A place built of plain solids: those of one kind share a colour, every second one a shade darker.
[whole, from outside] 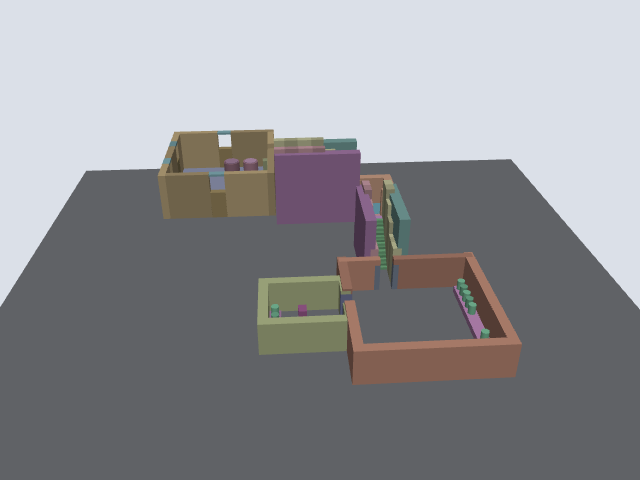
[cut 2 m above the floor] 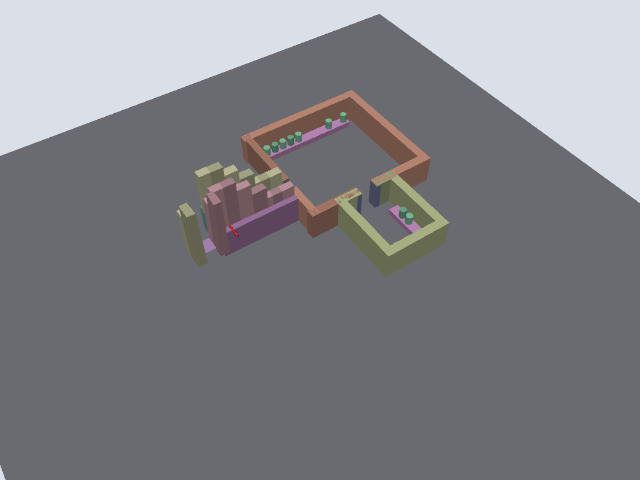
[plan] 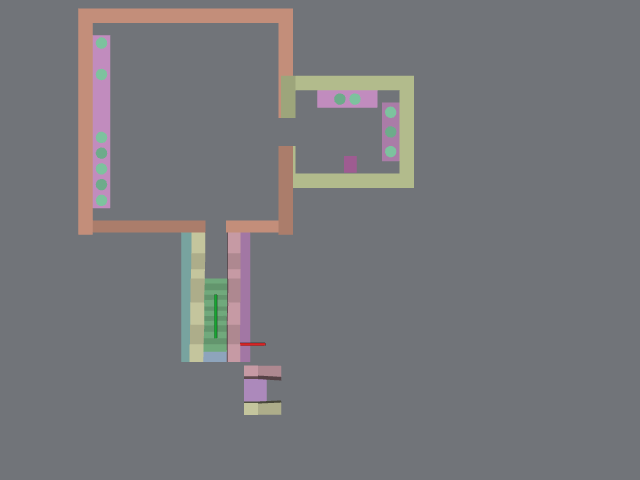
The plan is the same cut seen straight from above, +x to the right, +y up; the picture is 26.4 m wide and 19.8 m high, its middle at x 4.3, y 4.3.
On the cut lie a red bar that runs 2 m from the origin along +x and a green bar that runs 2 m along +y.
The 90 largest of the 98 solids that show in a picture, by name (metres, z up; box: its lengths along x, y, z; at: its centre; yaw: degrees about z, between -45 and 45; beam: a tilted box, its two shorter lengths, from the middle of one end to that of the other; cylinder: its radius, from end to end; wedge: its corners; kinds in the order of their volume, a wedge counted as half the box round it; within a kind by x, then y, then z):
{
 "wall_chamber_1": {"box": [0.6, 9.34, 2.58], "at": [-5.37, 9.18, 0.99]},
 "wall_chamber_2": {"box": [5.15, 0.5, 2.58], "at": [-3.0, 4.86, 0.99]},
 "wall_chamber_3": {"box": [8.86, 0.6, 2.58], "at": [-1.24, 13.55, 0.99]},
 "wall_chamber_4": {"box": [2.67, 0.5, 2.58], "at": [1.75, 4.86, 0.99]},
 "wall_chamber_5": {"box": [0.6, 3.67, 2.58], "at": [2.89, 6.35, 0.99]},
 "wall_chamber_6": {"box": [0.6, 4.52, 2.58], "at": [2.89, 11.59, 0.99]},
 "mass_rock_left_1": {"box": [0.7, 5.34, 5.18], "at": [-1.07, 1.94, 2.29]},
 "mass_rock_left_2": {"box": [5.83, 0.7, 5.22], "at": [4.08, -2.97, 4.69]},
 "mass_rock_right_1": {"box": [0.7, 5.34, 5.18], "at": [1.07, 1.94, 2.29]},
 "mass_rock_right_2": {"box": [5.83, 0.7, 5.22], "at": [4.08, -0.83, 4.69]},
 "wall_yard_1": {"box": [0.45, 2.83, 3.0], "at": [7.22, -3.75, 5.95]},
 "wall_yard_2": {"box": [0.45, 4.13, 3.0], "at": [7.22, 0.6, 5.95]},
 "wall_yard_3": {"box": [3.12, 0.45, 3.0], "at": [8.55, -4.94, 5.95]},
 "wall_yard_4": {"box": [3.12, 0.45, 3.0], "at": [8.55, 2.44, 5.95]},
 "wall_yard_5": {"box": [3.12, 0.45, 3.0], "at": [12.62, -4.94, 5.95]},
 "wall_yard_6": {"box": [3.12, 0.45, 3.0], "at": [12.62, 2.44, 5.95]},
 "wall_yard_7": {"box": [0.45, 1.92, 3.0], "at": [13.96, -4.21, 5.95]},
 "wall_yard_8": {"box": [0.45, 2.1, 3.0], "at": [13.96, -1.25, 5.95]},
 "wall_yard_9": {"box": [0.45, 1.92, 3.0], "at": [13.96, 1.71, 5.95]},
 "wall_side_chamber_1": {"box": [0.6, 1.74, 2.43], "at": [2.99, 7.31, 0.92]},
 "wall_side_chamber_2": {"box": [0.6, 1.74, 2.43], "at": [2.99, 10.2, 0.92]},
 "wall_side_chamber_3": {"box": [5.49, 0.6, 2.43], "at": [5.43, 6.74, 0.92]},
 "wall_side_chamber_4": {"box": [5.49, 0.6, 2.43], "at": [5.43, 10.77, 0.92]},
 "wall_side_chamber_5": {"box": [0.6, 4.63, 2.43], "at": [7.88, 8.76, 0.92]},
 "floor_yard_1": {"box": [6.29, 6.93, 0.3], "at": [10.59, -1.25, 4.6]},
 "rock_left_1": {"wedge": [[-1.08, -0.73, 1.88], [-1.08, -0.73, 5.18], [-1.08, 0.0, 1.88], [-1.08, 0.0, 5.18], [-0.54, -0.73, 1.88], [-0.53, 0.0, 1.88], [-0.51, -0.73, 5.18], [-0.5, 0.0, 5.18]]},
 "rock_left_2": {"wedge": [[-1.06, 0.0, 1.18], [-1.06, 0.0, 5.18], [-1.06, 0.8, 1.18], [-1.06, 0.8, 5.18], [-0.53, 0.0, 1.18], [-0.5, 0.0, 5.18], [-0.5, 0.8, 1.18], [-0.47, 0.8, 5.18]]},
 "rock_left_3": {"wedge": [[-1.05, 0.8, 0.37], [-1.05, 0.8, 4.48], [-1.05, 1.73, 0.37], [-1.05, 1.73, 4.48], [-0.51, 0.8, 0.37], [-0.51, 1.73, 0.37], [-0.48, 0.8, 4.48], [-0.48, 1.73, 4.48]]},
 "rock_left_4": {"wedge": [[-1.04, 1.73, -0.5], [-1.04, 1.73, 3.67], [-1.04, 2.71, -0.5], [-1.04, 2.71, 3.67], [-0.51, 1.73, -0.5], [-0.48, 1.73, 3.67], [-0.48, 2.71, -0.5], [-0.45, 2.71, 3.67]]},
 "rock_left_5": {"wedge": [[-1.02, 2.71, -0.5], [-1.02, 2.71, 2.8], [-1.02, 3.1, -0.5], [-1.02, 3.1, 2.8], [-0.48, 2.71, -0.5], [-0.47, 3.1, -0.5], [-0.46, 2.71, 2.8], [-0.45, 3.1, 2.8]]},
 "rock_left_6": {"wedge": [[-1.01, 3.1, -0.5], [-1.01, 3.1, 2.8], [-1.01, 3.75, -0.5], [-1.01, 3.75, 2.8], [-0.47, 3.1, -0.5], [-0.45, 3.1, 2.8], [-0.45, 3.75, -0.5], [-0.43, 3.75, 2.8]]},
 "rock_left_7": {"wedge": [[-1.0, 3.75, -0.5], [-1.0, 3.75, 2.8], [-1.0, 4.61, -0.5], [-1.0, 4.61, 2.8], [-0.45, 3.75, -0.5], [-0.45, 4.61, -0.5], [-0.43, 3.75, 2.8], [-0.43, 4.61, 2.8]]},
 "rock_left_8": {"wedge": [[1.17, -2.92, 1.88], [1.17, -2.92, 5.23], [1.17, -2.43, 5.23], [1.17, -2.36, 1.88], [1.74, -2.92, 1.88], [1.74, -2.92, 5.23], [1.74, -2.43, 5.23], [1.74, -2.36, 1.88]]},
 "rock_left_9": {"wedge": [[1.74, -2.91, 1.88], [1.74, -2.91, 6.09], [1.74, -2.45, 6.09], [1.74, -2.36, 1.88], [2.7, -2.91, 1.88], [2.7, -2.91, 6.09], [2.7, -2.41, 6.09], [2.7, -2.32, 1.88]]},
 "rock_left_10": {"wedge": [[3.53, -2.92, 3.48], [3.53, -2.92, 7.6], [3.53, -2.44, 7.6], [3.53, -2.36, 3.48], [4.39, -2.92, 3.48], [4.39, -2.92, 7.6], [4.39, -2.43, 7.6], [4.39, -2.34, 3.48]]},
 "rock_left_11": {"wedge": [[4.39, -2.92, 4.25], [4.39, -2.92, 7.6], [4.39, -2.43, 7.6], [4.39, -2.36, 4.25], [5.35, -2.92, 4.25], [5.35, -2.92, 7.6], [5.35, -2.43, 7.6], [5.35, -2.36, 4.25]]},
 "rock_left_12": {"wedge": [[5.35, -2.92, 4.25], [5.35, -2.92, 7.6], [5.35, -2.43, 7.6], [5.35, -2.36, 4.25], [6.28, -2.92, 4.25], [6.28, -2.92, 7.6], [6.28, -2.43, 7.6], [6.28, -2.36, 4.25]]},
 "rock_left_13": {"wedge": [[6.28, -2.92, 4.25], [6.28, -2.92, 7.6], [6.28, -2.43, 7.6], [6.28, -2.36, 4.25], [6.99, -2.92, 4.25], [6.99, -2.92, 7.6], [6.99, -2.42, 7.6], [6.99, -2.35, 4.25]]},
 "rock_right_1": {"wedge": [[0.43, 0.8, 0.37], [0.47, 1.73, 0.37], [0.48, 0.8, 4.48], [0.52, 1.73, 4.48], [1.01, 0.8, 0.37], [1.01, 0.8, 4.48], [1.01, 1.73, 0.37], [1.01, 1.73, 4.48]]},
 "rock_right_2": {"wedge": [[0.44, 0.0, 1.18], [0.44, 0.8, 1.18], [0.49, 0.0, 5.18], [0.49, 0.8, 5.18], [1.0, 0.0, 1.18], [1.0, 0.0, 5.18], [1.0, 0.8, 1.18], [1.0, 0.8, 5.18]]},
 "rock_right_3": {"wedge": [[0.45, 0.0, 1.88], [0.46, -0.73, 1.88], [0.49, -0.73, 5.18], [0.49, 0.0, 5.18], [1.01, -0.73, 1.88], [1.01, -0.73, 5.18], [1.01, 0.0, 1.88], [1.01, 0.0, 5.18]]},
 "rock_right_4": {"wedge": [[0.46, 1.73, -0.5], [0.47, 2.71, -0.5], [0.51, 1.73, 3.67], [0.52, 2.71, 3.67], [1.02, 1.73, -0.5], [1.02, 1.73, 3.67], [1.02, 2.71, -0.5], [1.02, 2.71, 3.67]]},
 "rock_right_5": {"wedge": [[0.47, 2.71, -0.5], [0.47, 3.1, -0.5], [0.51, 2.71, 2.8], [0.51, 3.1, 2.8], [1.02, 2.71, -0.5], [1.02, 2.71, 2.8], [1.02, 3.1, -0.5], [1.02, 3.1, 2.8]]},
 "rock_right_6": {"wedge": [[0.47, 3.1, -0.5], [0.47, 3.75, -0.5], [0.51, 3.1, 2.8], [0.51, 3.75, 2.8], [1.02, 3.1, -0.5], [1.02, 3.1, 2.8], [1.02, 3.75, -0.5], [1.02, 3.75, 2.8]]},
 "rock_right_7": {"wedge": [[0.47, 3.75, -0.5], [0.47, 4.61, -0.5], [0.51, 3.75, 2.8], [0.51, 4.61, 2.8], [1.02, 3.75, -0.5], [1.02, 3.75, 2.8], [1.02, 4.61, -0.5], [1.02, 4.61, 2.8]]},
 "rock_right_8": {"wedge": [[1.17, -1.44, 1.88], [1.17, -1.32, 5.23], [1.17, -0.87, 1.88], [1.17, -0.87, 5.23], [1.74, -1.44, 1.88], [1.74, -1.32, 5.23], [1.74, -0.87, 1.88], [1.74, -0.87, 5.23]]},
 "rock_right_9": {"wedge": [[1.74, -1.44, 1.88], [1.74, -1.29, 6.09], [1.74, -0.89, 1.88], [1.74, -0.89, 6.09], [2.7, -1.5, 1.88], [2.7, -1.35, 6.09], [2.7, -0.89, 1.88], [2.7, -0.89, 6.09]]},
 "rock_right_10": {"wedge": [[3.53, -1.42, 3.48], [3.53, -1.28, 7.6], [3.53, -0.86, 3.48], [3.53, -0.86, 7.6], [4.39, -1.45, 3.48], [4.39, -1.31, 7.6], [4.39, -0.86, 3.48], [4.39, -0.86, 7.6]]},
 "rock_right_11": {"wedge": [[4.39, -1.43, 4.25], [4.39, -1.31, 7.6], [4.39, -0.86, 4.25], [4.39, -0.86, 7.6], [5.35, -1.43, 4.25], [5.35, -1.31, 7.6], [5.35, -0.86, 4.25], [5.35, -0.86, 7.6]]},
 "rock_right_12": {"wedge": [[5.35, -1.43, 4.25], [5.35, -1.31, 7.6], [5.35, -0.85, 4.25], [5.35, -0.85, 7.6], [6.28, -1.41, 4.25], [6.28, -1.29, 7.6], [6.28, -0.85, 4.25], [6.28, -0.85, 7.6]]},
 "rock_right_13": {"wedge": [[6.28, -1.41, 4.25], [6.28, -1.29, 7.6], [6.28, -0.84, 4.25], [6.28, -0.84, 7.6], [6.99, -1.4, 4.25], [6.99, -1.28, 7.6], [6.99, -0.84, 4.25], [6.99, -0.84, 7.6]]},
 "wall_halfpace_1": {"box": [0.73, 0.3, 2.34], "at": [-0.8, -0.88, 3.25]},
 "wall_halfpace_2": {"box": [2.93, 0.6, 2.34], "at": [0.0, -3.06, 3.25]},
 "bench_1": {"box": [0.72, 7.14, 0.47], "at": [-4.71, 9.18, 0.19]},
 "bench_2": {"box": [2.49, 0.72, 0.45], "at": [5.43, 10.11, 0.18]},
 "bench_3": {"box": [0.72, 2.43, 0.5], "at": [7.22, 8.76, 0.2]},
 "mass_under_head_1": {"box": [1.46, 0.72, 2.38], "at": [0.0, -0.37, 0.89]},
 "wall_yard_under_light_1": {"box": [0.95, 0.45, 1.75], "at": [10.59, -4.94, 5.33]},
 "wall_yard_under_light_2": {"box": [0.95, 0.45, 1.75], "at": [10.59, 2.44, 5.33]},
 "well_kerb_yard_1": {"cylinder": 0.53, "from": [8.77, -4.15, 4.75], "to": [8.77, -4.15, 5.43]},
 "well_kerb_yard_2": {"cylinder": 0.56, "from": [10.13, -4.12, 4.75], "to": [10.13, -4.12, 5.46]},
 "cask_1": {"cylinder": 0.23, "from": [-4.71, 5.93, 0.42], "to": [-4.71, 5.93, 1.04]},
 "cask_2": {"cylinder": 0.23, "from": [-4.71, 6.58, 0.42], "to": [-4.71, 6.58, 1.04]},
 "cask_3": {"cylinder": 0.23, "from": [-4.71, 7.23, 0.42], "to": [-4.71, 7.23, 1.04]},
 "cask_4": {"cylinder": 0.23, "from": [-4.71, 7.88, 0.42], "to": [-4.71, 7.88, 1.04]},
 "cask_5": {"cylinder": 0.23, "from": [-4.71, 8.53, 0.42], "to": [-4.71, 8.53, 1.04]},
 "cask_6": {"cylinder": 0.23, "from": [-4.71, 11.13, 0.42], "to": [-4.71, 11.13, 1.04]},
 "cask_7": {"cylinder": 0.23, "from": [-4.71, 12.43, 0.42], "to": [-4.71, 12.43, 1.04]},
 "cask_8": {"cylinder": 0.23, "from": [5.12, 10.11, 0.4], "to": [5.12, 10.11, 1.02]},
 "cask_9": {"cylinder": 0.23, "from": [5.74, 10.11, 0.4], "to": [5.74, 10.11, 1.02]},
 "cask_10": {"cylinder": 0.23, "from": [7.22, 7.95, 0.45], "to": [7.22, 7.95, 1.07]},
 "cask_11": {"cylinder": 0.23, "from": [7.22, 8.76, 0.45], "to": [7.22, 8.76, 1.07]},
 "cask_12": {"cylinder": 0.23, "from": [7.22, 9.57, 0.45], "to": [7.22, 9.57, 1.07]},
 "treadb_1": {"wedge": [[-0.73, -0.31, 1.9], [-0.73, -0.31, 2.38], [-0.73, 0.0, 1.9], [-0.73, 0.0, 2.38], [0.73, -0.31, 1.9], [0.73, -0.31, 2.38], [0.73, 0.0, 1.9], [0.73, 0.0, 2.38]]},
 "treadb_2": {"wedge": [[-0.73, -0.04, 1.73], [-0.73, -0.04, 2.21], [-0.73, 0.25, 1.73], [-0.73, 0.25, 2.2], [0.73, -0.04, 1.73], [0.73, -0.04, 2.2], [0.73, 0.24, 1.73], [0.73, 0.24, 2.19]]},
 "treadb_3": {"wedge": [[-0.73, 0.2, 1.53], [-0.73, 0.2, 2.03], [-0.73, 0.51, 1.53], [-0.73, 0.51, 2.01], [0.73, 0.2, 1.53], [0.73, 0.2, 2.04], [0.73, 0.52, 1.53], [0.73, 0.52, 2.03]]},
 "treadb_4": {"wedge": [[-0.73, 0.48, 1.33], [-0.73, 0.48, 1.82], [-0.73, 0.78, 1.33], [-0.73, 0.78, 1.81], [0.73, 0.48, 1.33], [0.73, 0.48, 1.84], [0.73, 0.78, 1.33], [0.73, 0.78, 1.82]]},
 "treadb_5": {"wedge": [[-0.73, 1.12, 0.83], [-0.73, 1.12, 1.31], [-0.73, 1.38, 0.83], [-0.73, 1.38, 1.3], [0.73, 1.13, 0.83], [0.73, 1.13, 1.32], [0.73, 1.38, 0.83], [0.73, 1.38, 1.3]]},
 "treadb_6": {"wedge": [[-0.73, 1.52, 0.45], [-0.73, 1.52, 0.95], [-0.73, 1.83, 0.45], [-0.73, 1.83, 0.94], [0.73, 1.52, 0.45], [0.73, 1.52, 0.95], [0.73, 1.83, 0.45], [0.73, 1.83, 0.94]]},
 "treadb_7": {"wedge": [[-0.73, 1.78, 0.26], [-0.73, 1.78, 0.75], [-0.73, 2.04, 0.26], [-0.73, 2.04, 0.74], [0.73, 1.79, 0.26], [0.73, 1.79, 0.75], [0.73, 2.03, 0.26], [0.73, 2.03, 0.74]]},
 "treadb_8": {"wedge": [[-0.73, 1.99, 0.07], [-0.73, 1.99, 0.55], [-0.73, 2.23, 0.07], [-0.73, 2.23, 0.55], [0.73, 1.99, 0.07], [0.73, 1.99, 0.56], [0.73, 2.23, 0.07], [0.73, 2.23, 0.55]]},
 "treadb_9": {"wedge": [[-0.73, 2.18, -0.1], [-0.73, 2.18, 0.37], [-0.73, 2.51, -0.1], [-0.73, 2.51, 0.35], [0.73, 2.18, -0.1], [0.73, 2.18, 0.37], [0.73, 2.5, -0.1], [0.73, 2.5, 0.35]]},
 "treadb_10": {"wedge": [[-0.73, 2.47, -0.3], [-0.73, 2.47, 0.21], [-0.73, 2.72, -0.3], [-0.73, 2.72, 0.19], [0.73, 2.47, -0.3], [0.73, 2.47, 0.2], [0.73, 2.71, -0.3], [0.73, 2.71, 0.18]]},
 "jamb_side_mouth_1": {"box": [0.7, 0.35, 1.95], "at": [2.94, 8.01, 0.93]},
 "jamb_side_mouth_2": {"box": [0.7, 0.35, 1.95], "at": [2.94, 9.51, 0.93]},
 "floor_halfpace_1": {"box": [1.73, 1.73, 0.3], "at": [0.0, -1.9, 2.23]},
 "floor_lower_1": {"box": [0.94, 1.82, 0.4], "at": [1.63, -1.9, 2.18]},
 "jamb_chamber_mouth_1": {"box": [0.35, 0.5, 1.92], "at": [-0.6, 4.86, 0.91]},
 "jamb_chamber_mouth_2": {"box": [0.35, 0.5, 1.92], "at": [0.6, 4.86, 0.91]},
 "crate_side_chamber_1": {"box": [0.53, 0.7, 0.52], "at": [5.55, 7.42, 0.21]}
}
